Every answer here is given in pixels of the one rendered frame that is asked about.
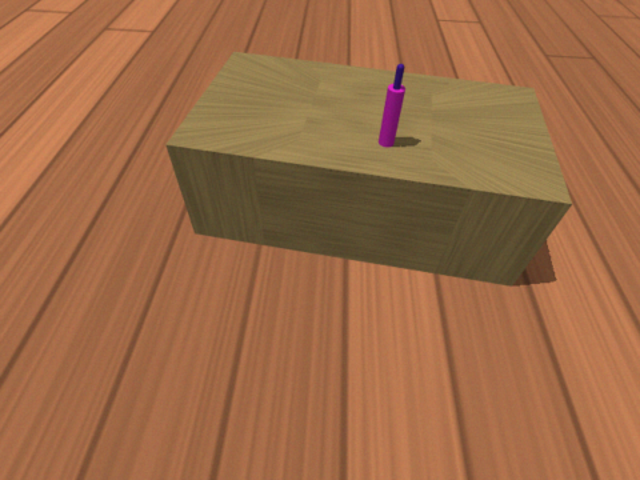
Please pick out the bottle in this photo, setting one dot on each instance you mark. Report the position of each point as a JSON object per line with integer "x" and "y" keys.
{"x": 392, "y": 109}

